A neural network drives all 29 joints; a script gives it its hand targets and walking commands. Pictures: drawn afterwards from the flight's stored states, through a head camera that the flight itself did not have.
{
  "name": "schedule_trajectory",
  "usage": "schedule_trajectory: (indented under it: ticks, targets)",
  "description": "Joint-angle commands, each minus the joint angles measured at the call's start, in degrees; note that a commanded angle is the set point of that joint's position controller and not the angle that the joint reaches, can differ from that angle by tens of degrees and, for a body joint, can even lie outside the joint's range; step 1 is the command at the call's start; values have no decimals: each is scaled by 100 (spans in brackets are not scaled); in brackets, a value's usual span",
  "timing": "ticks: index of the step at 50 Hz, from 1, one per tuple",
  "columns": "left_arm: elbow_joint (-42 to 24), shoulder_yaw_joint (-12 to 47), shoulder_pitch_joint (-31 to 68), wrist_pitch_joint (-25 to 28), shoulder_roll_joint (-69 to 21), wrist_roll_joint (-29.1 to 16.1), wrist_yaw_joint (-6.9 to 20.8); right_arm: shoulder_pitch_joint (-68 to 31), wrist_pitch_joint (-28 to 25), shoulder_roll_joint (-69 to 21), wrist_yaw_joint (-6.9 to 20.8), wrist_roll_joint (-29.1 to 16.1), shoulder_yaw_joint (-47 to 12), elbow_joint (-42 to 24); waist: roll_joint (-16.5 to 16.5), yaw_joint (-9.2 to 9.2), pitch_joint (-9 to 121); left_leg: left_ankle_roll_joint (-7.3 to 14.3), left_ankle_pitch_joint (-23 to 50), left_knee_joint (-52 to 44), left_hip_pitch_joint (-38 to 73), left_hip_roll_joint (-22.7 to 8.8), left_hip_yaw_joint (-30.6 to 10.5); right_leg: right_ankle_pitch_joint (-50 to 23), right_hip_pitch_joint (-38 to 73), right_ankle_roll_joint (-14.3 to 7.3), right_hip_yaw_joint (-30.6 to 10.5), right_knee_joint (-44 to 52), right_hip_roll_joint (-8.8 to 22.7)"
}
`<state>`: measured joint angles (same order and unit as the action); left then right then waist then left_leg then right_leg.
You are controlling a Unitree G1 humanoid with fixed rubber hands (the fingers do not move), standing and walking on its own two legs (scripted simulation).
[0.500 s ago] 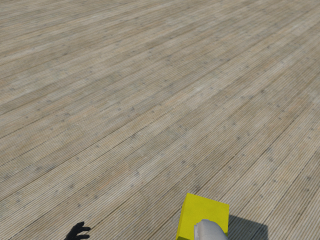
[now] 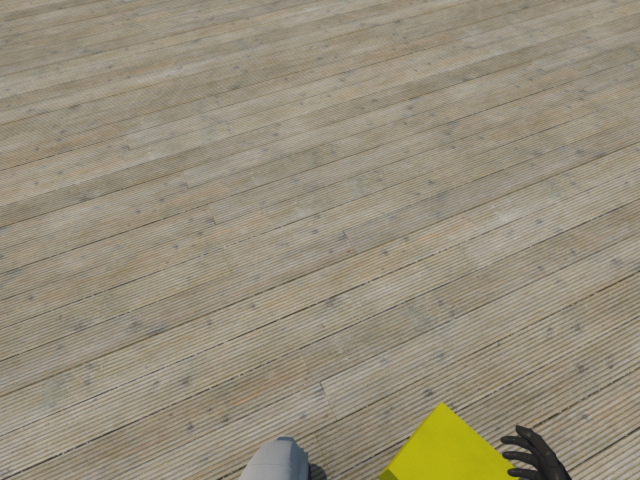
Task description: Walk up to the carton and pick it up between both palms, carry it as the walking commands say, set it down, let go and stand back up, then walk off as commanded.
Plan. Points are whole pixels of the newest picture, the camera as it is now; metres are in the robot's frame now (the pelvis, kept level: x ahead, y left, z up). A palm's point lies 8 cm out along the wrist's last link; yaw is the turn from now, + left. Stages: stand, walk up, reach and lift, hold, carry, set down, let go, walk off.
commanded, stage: walk off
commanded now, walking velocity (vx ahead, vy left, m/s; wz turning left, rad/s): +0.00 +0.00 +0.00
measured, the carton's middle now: (441, 475) +0.18 -0.24 -0.65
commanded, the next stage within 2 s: stand in 0.60 s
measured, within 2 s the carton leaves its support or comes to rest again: rests again in 1.22 s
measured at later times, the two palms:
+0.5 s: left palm (169, 445) +0.16 +0.25 -0.12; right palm out of the picture +0.05 -0.28 -0.12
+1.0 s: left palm (219, 446) +0.17 +0.18 -0.15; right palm (519, 362) +0.29 -0.26 -0.13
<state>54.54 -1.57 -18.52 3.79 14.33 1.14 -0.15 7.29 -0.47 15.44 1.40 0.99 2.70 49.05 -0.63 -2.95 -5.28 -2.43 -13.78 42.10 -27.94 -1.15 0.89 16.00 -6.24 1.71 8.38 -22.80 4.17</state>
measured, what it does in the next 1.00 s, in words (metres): walks ahead: left foot, then right foot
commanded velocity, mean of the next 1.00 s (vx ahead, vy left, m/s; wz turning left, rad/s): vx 0.21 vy -0.08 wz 0.00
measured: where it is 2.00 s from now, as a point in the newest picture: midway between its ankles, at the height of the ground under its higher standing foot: outside the picture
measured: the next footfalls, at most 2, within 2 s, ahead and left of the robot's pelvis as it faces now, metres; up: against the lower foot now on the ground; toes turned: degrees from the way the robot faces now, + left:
left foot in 0.06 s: +0.16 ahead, +0.12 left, +0.00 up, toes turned +2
right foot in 0.32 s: +0.10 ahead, -0.14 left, +0.00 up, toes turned -9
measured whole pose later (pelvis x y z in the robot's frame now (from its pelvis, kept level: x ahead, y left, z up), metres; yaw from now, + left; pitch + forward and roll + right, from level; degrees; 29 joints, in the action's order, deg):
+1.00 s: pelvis +0.21 -0.03 +0.00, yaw -4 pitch +0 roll -3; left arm 62.9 -1.3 -21.1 1.5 7.5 -0.1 -1.3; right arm 7.0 -4.5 9.6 -1.7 1.1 0.2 55.7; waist -1.8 -1.5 -4.6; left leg 5.7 -7.5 26.3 -19.5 -2.5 9.1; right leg 29.0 -8.0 1.4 5.0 -49.1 -2.5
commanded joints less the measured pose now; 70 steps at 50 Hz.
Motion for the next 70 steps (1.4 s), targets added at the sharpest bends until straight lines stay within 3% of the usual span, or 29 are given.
schedule_trajectory:
  ticks: [1, 3, 4, 5, 6, 7, 9, 14, 21, 24, 26, 27, 28, 30, 32, 36, 43, 45, 46, 47, 49, 52, 61, 63, 65, 66, 67, 68, 70]
  targets:
    - [-329, -168, 371, 10, 807, -68, 10, 693, 18, 61, 66, 17, -45, -46, 1046, 460, 564, 41, 1010, -899, 1582, 46, 212, -3661, -635, -488, -403, 140, 1015]
    - [-328, -156, 139, -42, 692, -49, 25, 1060, -98, 451, 19, 135, 31, 93, 264, 640, 718, 153, 1925, -1625, 2708, -160, 56, -2160, -1128, -236, -290, -752, 682]
    - [-427, -52, -120, -73, 342, -46, 27, 1344, -181, 838, -36, 206, 91, 74, -834, 698, 1099, 320, 4050, -1612, 3374, -1442, -1039, 21, -1655, 68, -9, -1678, 407]
    - [-270, 56, -911, -245, -58, -179, -54, 1464, -169, 908, -117, 53, 18, 86, -1518, 515, 1810, 1158, 4858, -1858, 3204, -2363, -1963, 2231, -1229, 125, -462, -2489, 0]
    - [-114, -11, -881, -425, 252, -136, -112, 1226, -92, 808, -178, -58, 26, 79, -1138, 562, 1686, 1480, 3185, -2182, 2700, -2254, -1995, 2299, -1095, 155, -675, -3060, 10]
    - [-150, -37, -562, -511, 353, -104, -111, 781, -43, 625, -216, -42, -47, 35, -905, 414, 1125, 1418, 2084, -2430, 2146, -1939, -1769, 2106, -1261, 144, -755, -3208, 30]
    - [-97, -37, -360, -561, 264, -42, -82, 118, -4, 402, -286, 2, -148, -16, -875, 189, 556, 1161, 1729, -2607, 1463, -1430, -1204, 1543, -1147, 117, -828, -2795, 132]
    - [67, -204, -230, -589, 354, 81, -25, 827, -96, 700, -208, 39, 63, 232, -479, 491, 485, 1115, -1451, -3295, 1822, -1704, -1852, 1074, -1757, 57, -787, -2760, 73]
    - [-69, -291, 169, -433, 123, 45, 143, 1060, -157, 733, -273, 50, 231, 544, -760, 468, 336, 1115, -1637, -3463, 1621, -1700, -1576, 968, -1487, -19, -595, -1501, -84]
    - [21, -291, -181, -400, 73, 37, 178, 976, -53, 776, -290, 30, 278, 638, -737, 232, 249, 944, -1855, -3285, 884, -1485, -1160, 405, -381, -248, -264, -222, -224]
    - [235, -333, -842, -358, 264, 62, 144, 866, 6, 717, -305, 20, 274, 603, -262, -103, 364, 658, -2300, -2475, -174, -1011, -619, 207, 1216, -424, -146, 576, -289]
    - [314, -393, -1286, -309, 550, 88, 103, 637, -15, 419, -281, 52, 207, 450, 696, -371, 414, 474, -2387, -877, -1317, -564, 13, 1404, 2101, -604, -1393, 1261, 632]
    - [207, -507, -1178, -307, 1203, 20, 61, 175, -44, -92, -289, 17, 55, 131, 1650, -477, 145, 244, -2014, 463, -2172, -45, 720, 2886, 1662, -928, -2793, 1924, 1731]
    - [155, -288, -662, -299, 638, 26, 22, -27, -39, 406, -175, 9, 181, 46, 814, -53, -327, 261, -1027, 1072, -1798, -603, 107, 2725, 544, -1134, -2450, 2007, 1469]
    - [77, -207, -359, -179, 503, 27, -25, 562, -90, 350, -42, 142, 205, 353, 388, 297, -247, 178, -393, 1454, -1335, -653, 239, 945, 413, -1070, -1706, 1883, 1085]
    - [383, -95, -689, -33, 248, -8, -91, 468, -130, -58, -41, 135, 67, 328, 412, 397, -146, 36, -10, 1022, -794, -478, 450, -3444, 413, -1006, -743, 1083, 814]
    - [729, -29, -902, -107, 230, 1, -155, 246, -179, -176, -224, 13, -74, 344, 857, 386, 167, 331, 289, -772, 623, 103, 708, -5648, 687, -787, -645, -68, 802]
    - [700, -141, -512, -84, 455, -69, -154, 1642, -352, 126, -307, 89, 13, 757, 648, 1129, 891, 429, 2393, -2205, 2435, -438, 264, -4186, 375, -433, -370, -1414, 538]
    - [567, -55, -690, -51, 150, -156, -157, 2298, -411, 673, -323, 162, 115, 943, -254, 1172, 1833, 750, 5356, -1551, 4018, -1856, -939, -1205, -633, -193, -69, -2562, 121]
    - [770, -79, -1160, -139, -61, -210, -148, 2402, -389, 565, -325, 17, 39, 1060, -623, 947, 2226, 1477, 7559, -1428, 4346, -2461, -1869, 1810, -1034, -50, -576, -3305, -490]
    - [745, -64, -830, -227, -281, -155, -113, 1448, -395, 177, -362, -19, -106, 955, -349, 566, 1443, 1547, 6740, -1718, 3567, -2078, -1188, 1664, -1430, 58, -1052, -3484, -284]
    - [773, -83, -723, -415, -379, -58, -88, 885, -348, -203, -425, -48, -268, 977, -430, 195, 1023, 1021, 4711, -2237, 2791, -1400, -665, 948, -999, 179, -989, -2521, -243]
    - [869, -136, -508, -846, -142, -55, -215, 1168, -122, 120, -404, -40, -81, 1305, -869, 145, 601, 669, -1171, -3611, 1688, -1118, -1070, 1097, -317, -199, -700, -635, -425]
    - [1031, -139, -849, -795, -145, -48, -213, 1249, 6, 164, -419, -43, -23, 1328, -784, 57, 557, 615, -1670, -3782, 1240, -1085, -987, 687, 97, -383, -508, -168, -466]
    - [1173, -109, -1203, -698, -194, 19, -215, 1230, 112, 213, -412, -85, 53, 1299, -736, -25, 459, 163, -1717, -3934, 706, -796, -567, 451, 557, -585, -398, 315, -349]
    - [1198, -83, -1353, -628, -148, 86, -235, 1224, 149, 108, -386, -117, 59, 1266, -449, -26, 325, -155, -1432, -3728, 513, -526, -225, 800, 563, -727, -690, 886, -22]
    - [1228, -105, -1280, -592, 47, 7, -252, 988, 182, -173, -368, -159, 32, 1130, 572, 25, 55, -344, -842, -3033, 1034, -121, 202, 2382, -605, -886, -1451, 1460, 418]
    - [1062, -101, -504, -553, 76, -8, -297, 1091, 188, -257, -320, -135, 37, 1179, 1442, 337, -266, -102, -268, -1678, 1624, -19, 251, 2821, -1779, -917, -2060, 1788, 857]
    - [621, -99, 833, -440, 136, 16, -332, 1812, 240, -408, -219, -8, 42, 1488, 1355, 835, -375, 70, -231, 4, 1949, 188, 209, 2082, -2690, -974, -1657, 1922, 954]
